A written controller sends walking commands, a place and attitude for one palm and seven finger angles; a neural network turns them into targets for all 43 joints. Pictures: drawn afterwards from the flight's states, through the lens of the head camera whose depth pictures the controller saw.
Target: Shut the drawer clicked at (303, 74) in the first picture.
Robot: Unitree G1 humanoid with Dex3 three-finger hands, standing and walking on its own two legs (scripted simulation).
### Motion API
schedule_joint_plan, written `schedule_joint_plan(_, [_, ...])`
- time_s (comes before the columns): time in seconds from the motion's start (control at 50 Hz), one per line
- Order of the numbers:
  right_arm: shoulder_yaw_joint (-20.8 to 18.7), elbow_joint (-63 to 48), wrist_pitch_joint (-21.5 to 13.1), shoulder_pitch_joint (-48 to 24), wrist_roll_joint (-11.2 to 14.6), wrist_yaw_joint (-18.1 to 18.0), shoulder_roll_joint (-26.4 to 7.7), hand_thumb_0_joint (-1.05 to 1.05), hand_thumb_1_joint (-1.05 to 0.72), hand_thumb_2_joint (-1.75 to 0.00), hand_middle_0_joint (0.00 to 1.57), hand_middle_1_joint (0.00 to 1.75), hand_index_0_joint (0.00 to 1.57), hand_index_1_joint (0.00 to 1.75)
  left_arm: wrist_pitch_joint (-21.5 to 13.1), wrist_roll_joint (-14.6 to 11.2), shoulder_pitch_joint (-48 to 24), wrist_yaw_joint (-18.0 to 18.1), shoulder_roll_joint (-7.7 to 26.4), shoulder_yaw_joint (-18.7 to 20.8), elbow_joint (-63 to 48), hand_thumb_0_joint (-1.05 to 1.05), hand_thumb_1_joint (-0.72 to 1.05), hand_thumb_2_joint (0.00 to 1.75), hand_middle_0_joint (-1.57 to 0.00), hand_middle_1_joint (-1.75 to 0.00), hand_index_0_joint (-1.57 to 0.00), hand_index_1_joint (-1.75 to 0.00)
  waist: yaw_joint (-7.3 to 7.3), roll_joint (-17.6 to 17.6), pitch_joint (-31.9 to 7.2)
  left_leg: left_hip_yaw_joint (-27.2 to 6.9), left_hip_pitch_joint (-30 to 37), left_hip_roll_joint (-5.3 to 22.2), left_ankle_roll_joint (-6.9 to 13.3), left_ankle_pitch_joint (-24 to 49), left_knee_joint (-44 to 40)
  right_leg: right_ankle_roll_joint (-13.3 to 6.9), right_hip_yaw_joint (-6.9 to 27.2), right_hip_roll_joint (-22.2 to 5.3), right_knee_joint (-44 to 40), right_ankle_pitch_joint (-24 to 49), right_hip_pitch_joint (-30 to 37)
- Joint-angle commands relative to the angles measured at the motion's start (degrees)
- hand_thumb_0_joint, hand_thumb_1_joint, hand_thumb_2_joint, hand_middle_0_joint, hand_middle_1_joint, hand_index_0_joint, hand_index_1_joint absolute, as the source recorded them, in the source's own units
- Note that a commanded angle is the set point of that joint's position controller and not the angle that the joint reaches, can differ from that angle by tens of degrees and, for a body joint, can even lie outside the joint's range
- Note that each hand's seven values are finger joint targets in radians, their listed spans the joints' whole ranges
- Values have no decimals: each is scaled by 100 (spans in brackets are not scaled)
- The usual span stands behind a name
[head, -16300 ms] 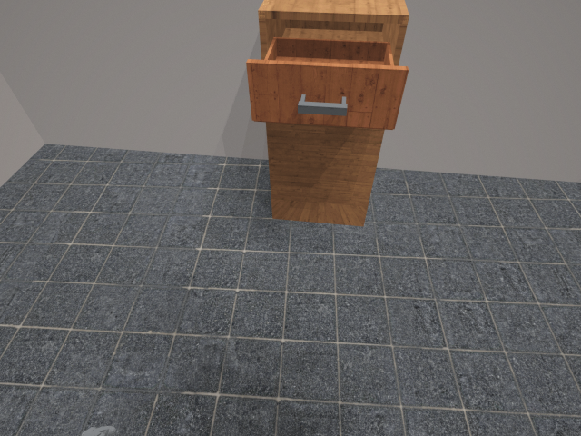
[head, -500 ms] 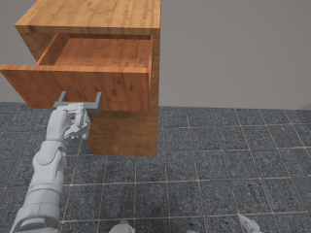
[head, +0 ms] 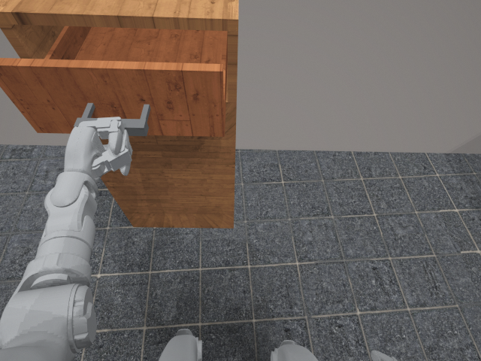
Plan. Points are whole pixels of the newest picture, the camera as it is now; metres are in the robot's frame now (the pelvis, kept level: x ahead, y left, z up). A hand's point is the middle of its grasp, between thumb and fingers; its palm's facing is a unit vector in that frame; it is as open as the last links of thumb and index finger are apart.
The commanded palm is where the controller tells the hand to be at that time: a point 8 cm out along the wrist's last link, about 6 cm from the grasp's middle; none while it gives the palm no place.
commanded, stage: push the drawer shut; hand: left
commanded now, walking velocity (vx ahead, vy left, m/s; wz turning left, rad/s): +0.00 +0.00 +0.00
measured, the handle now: (115, 118) +0.51 +0.22 +0.08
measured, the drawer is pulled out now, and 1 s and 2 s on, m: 0.11 0.00 0.00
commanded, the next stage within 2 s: pull the fist back off the drawer in 1.18 s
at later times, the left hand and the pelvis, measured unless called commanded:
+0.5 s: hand (136, 123) +0.50 +0.18 +0.08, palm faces -0.02 -1.00 -0.04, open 3.3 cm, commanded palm +0.50 +0.23 +0.08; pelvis +0.00 +0.01 -0.01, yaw -2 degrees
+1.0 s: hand (135, 102) +0.55 +0.19 +0.08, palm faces -0.04 -1.00 -0.04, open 3.2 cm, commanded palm +0.56 +0.23 +0.08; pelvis +0.00 +0.01 -0.02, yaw -2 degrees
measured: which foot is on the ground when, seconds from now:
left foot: down 0.00-1.00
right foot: down 0.00-1.00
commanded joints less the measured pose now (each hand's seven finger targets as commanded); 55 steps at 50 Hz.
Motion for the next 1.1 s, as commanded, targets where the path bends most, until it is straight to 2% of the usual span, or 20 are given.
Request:
schedule_joint_plan(0.0, [-293,-512,-165,432,10,-71,-886,0,-90,-90,20,30,20,30,-430,-94,-3140,89,1469,334,-1041,0,90,90,-140,-160,-140,-160,-308,386,-2184,36,1657,-386,369,388,-508,-89,278,342,-893,982,38])
schedule_joint_plan(0.02, [-301,-477,-160,483,7,-71,-892,0,-90,-90,20,30,20,30,-429,-86,-3357,82,1466,306,-1035,0,90,90,-140,-160,-140,-160,-382,280,-2213,28,1647,-366,380,410,-471,-75,273,346,-881,1006,-15])
schedule_joint_plan(0.12, [-339,-447,-125,668,-31,-21,-903,0,-90,-90,20,30,20,30,-461,-12,-3555,113,1517,361,-919,0,90,90,-140,-160,-140,-160,-371,502,-2463,-29,1814,-332,359,713,-388,-107,217,383,-747,1152,-204])
schedule_joint_plan(0.18, [-349,-408,-78,756,-43,2,-925,0,-90,-90,20,30,20,30,-439,42,-3730,176,1591,401,-746,0,90,90,-140,-160,-140,-160,-450,350,-2348,-15,1658,-321,386,619,-323,-95,226,419,-750,1065,-294])
schedule_joint_plan(0.22, [-344,-401,-48,784,-41,16,-915,0,-90,-90,20,30,20,30,-420,113,-3943,216,1507,279,-657,0,90,90,-140,-160,-140,-160,-528,504,-2296,-18,1648,-313,377,569,-327,-87,222,413,-742,999,-454])
schedule_joint_plan(0.28, [-368,-393,-24,920,-86,35,-951,0,-90,-90,20,30,20,30,-444,188,-4016,298,1747,488,-647,0,90,90,-140,-160,-140,-160,-475,448,-2540,-52,1707,-302,384,691,-270,-108,210,437,-686,1045,-405])
schedule_joint_plan(0.3, [-352,-394,-5,921,-79,44,-927,0,-90,-90,20,30,20,30,-420,220,-4056,303,1611,356,-560,0,90,90,-140,-160,-140,-160,-539,506,-2539,-36,1712,-304,382,676,-267,-91,211,431,-698,1044,-476])
schedule_joint_plan(0.36, [-334,-335,25,985,-97,42,-954,0,-90,-90,20,30,20,30,-395,306,-4412,357,1790,413,-355,0,90,90,-140,-160,-140,-160,-605,512,-2310,-65,1505,-295,381,452,-245,-93,219,437,-703,836,-640])
schedule_joint_plan(0.52, [-309,-335,96,1181,-150,46,-991,0,-90,-90,20,30,20,30,-355,404,-4809,321,2346,742,-142,0,90,90,-140,-160,-140,-160,-661,645,-2728,-35,1389,-277,403,758,-50,-77,259,462,-603,1125,-529])
schedule_joint_plan(0.62, [-297,-325,151,1274,-158,61,-1013,0,-90,-90,20,30,20,30,-287,414,-4975,290,2362,714,51,0,90,90,-140,-160,-140,-160,-763,722,-2638,-47,1380,-252,403,792,-4,-72,234,487,-612,1102,-719])
schedule_joint_plan(0.66, [-291,-315,178,1324,-168,48,-1039,0,-90,-90,20,30,20,30,-253,467,-5036,309,2550,800,169,0,90,90,-140,-160,-140,-160,-779,661,-2637,-69,1269,-246,401,745,5,-74,227,486,-597,1038,-721])
schedule_joint_plan(0.74, [-279,-266,181,1425,-206,56,-1052,0,-90,-90,20,30,20,30,-206,507,-5373,326,2490,709,250,0,90,90,-140,-160,-140,-160,-892,779,-2712,-106,1383,-234,404,865,73,-71,198,501,-568,1069,-914])
schedule_joint_plan(0.78, [-264,-235,196,1495,-230,46,-1086,0,-90,-90,20,30,20,30,-161,530,-5378,364,2724,880,436,0,90,90,-140,-160,-140,-160,-934,647,-2656,-99,1207,-226,433,896,112,-64,217,509,-568,1115,-871])
schedule_joint_plan(0.8, [-256,-249,197,1497,-226,53,-1080,0,-90,-90,20,30,20,30,-143,552,-5479,346,2677,787,440,0,90,90,-140,-160,-140,-160,-951,690,-2697,-94,1129,-233,425,832,121,-51,215,497,-550,1077,-871])
schedule_joint_plan(0.84, [-256,-240,211,1555,-244,46,-1100,0,-90,-90,20,30,20,30,-131,596,-5626,343,2967,940,384,0,90,90,-140,-160,-140,-160,-938,828,-2874,-96,1165,-222,427,964,187,-63,231,498,-516,1168,-835])
schedule_joint_plan(0.86, [-247,-243,211,1563,-238,60,-1083,0,-90,-90,20,30,20,30,-86,604,-5629,325,2804,804,494,0,90,90,-140,-160,-140,-160,-1007,803,-2825,-84,1142,-226,437,947,197,-51,228,509,-537,1166,-890])
schedule_joint_plan(0.92, [-220,-226,241,1647,-264,58,-1123,0,-90,-90,20,30,20,30,-48,665,-5884,332,3055,890,581,0,90,90,-140,-160,-140,-160,-1049,946,-2809,-143,1131,-188,420,936,221,-65,187,515,-483,1062,-1063])
schedule_joint_plan(1.0, [-225,-175,238,1745,-278,61,-1125,0,-90,-90,20,30,20,30,-14,659,-6206,331,2973,805,526,0,90,90,-140,-160,-140,-160,-1145,1130,-2917,-184,1275,-173,419,979,287,-65,166,532,-471,1018,-1291])
schedule_joint_plan(1.02, [-223,-155,227,1723,-273,61,-1122,0,-90,-90,20,30,20,30,13,656,-6289,333,2805,651,559,0,90,90,-140,-160,-140,-160,-1221,1117,-2839,-190,1262,-169,417,833,292,-61,158,529,-490,900,-1421])
schedule_joint_plan(1.08, [-191,-105,177,1766,-284,39,-1163,0,-90,-90,20,30,20,30,61,640,-6432,360,2798,594,640,0,90,90,-140,-160,-140,-160,-1271,1150,-2732,-257,1217,-152,420,631,258,-81,120,532,-467,715,-1593])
